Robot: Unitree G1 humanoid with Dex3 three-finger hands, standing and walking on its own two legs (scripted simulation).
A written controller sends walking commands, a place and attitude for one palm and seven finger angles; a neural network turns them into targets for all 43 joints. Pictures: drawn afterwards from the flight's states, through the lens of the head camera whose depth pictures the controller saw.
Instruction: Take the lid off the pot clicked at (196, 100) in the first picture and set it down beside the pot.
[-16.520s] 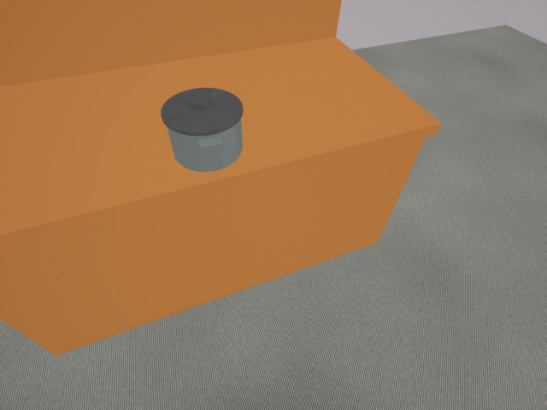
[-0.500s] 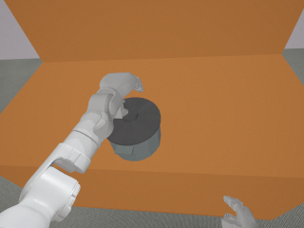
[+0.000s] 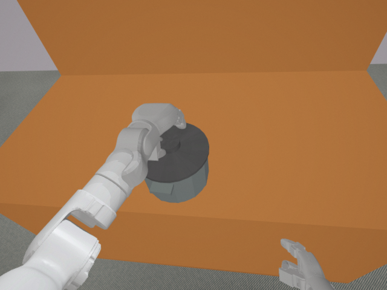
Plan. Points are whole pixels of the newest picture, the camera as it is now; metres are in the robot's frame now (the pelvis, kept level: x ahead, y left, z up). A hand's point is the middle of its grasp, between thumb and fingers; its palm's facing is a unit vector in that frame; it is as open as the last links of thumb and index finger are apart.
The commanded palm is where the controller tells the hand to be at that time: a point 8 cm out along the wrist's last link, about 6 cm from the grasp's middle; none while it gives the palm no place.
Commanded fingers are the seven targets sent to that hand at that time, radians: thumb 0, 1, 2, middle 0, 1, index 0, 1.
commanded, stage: lower the open fingers around the knob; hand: left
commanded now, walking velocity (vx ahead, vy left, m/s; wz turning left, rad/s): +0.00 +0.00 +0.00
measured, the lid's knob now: (169, 143) +0.44 +0.08 +0.05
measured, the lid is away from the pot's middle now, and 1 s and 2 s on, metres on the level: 0.00 0.00 0.00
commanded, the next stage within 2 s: close the fingers and squeeze the knob in 0.80 s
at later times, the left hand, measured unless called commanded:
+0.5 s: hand (164, 147) +0.40 +0.08 +0.08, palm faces -0.24 -0.03 -0.97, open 9.9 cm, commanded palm +0.38 +0.09 +0.13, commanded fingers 0.00 -0.24 1.35 -0.84 -0.08 -0.84 -0.08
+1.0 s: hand (164, 150) +0.40 +0.09 +0.07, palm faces -0.27 -0.03 -0.96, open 9.9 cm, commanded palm +0.39 +0.09 +0.13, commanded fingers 0.00 -0.14 1.23 -0.70 -0.44 -0.70 -0.44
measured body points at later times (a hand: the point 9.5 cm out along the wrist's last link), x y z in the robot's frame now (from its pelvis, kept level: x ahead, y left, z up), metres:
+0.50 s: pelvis +0.00 +0.00 +0.00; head +0.02 -0.05 +0.45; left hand +0.40 +0.08 +0.14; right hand +0.17 -0.23 -0.12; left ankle +0.00 +0.11 -0.74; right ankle +0.00 -0.12 -0.74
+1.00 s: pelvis +0.00 +0.00 +0.00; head +0.03 -0.04 +0.45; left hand +0.41 +0.09 +0.12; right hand +0.16 -0.24 -0.13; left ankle +0.00 +0.11 -0.74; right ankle +0.00 -0.12 -0.74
